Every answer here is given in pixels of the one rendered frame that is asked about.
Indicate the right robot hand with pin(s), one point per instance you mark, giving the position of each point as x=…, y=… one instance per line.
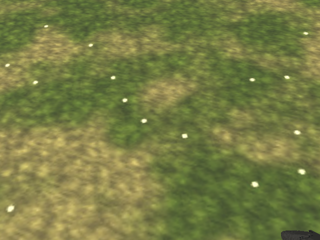
x=299, y=235

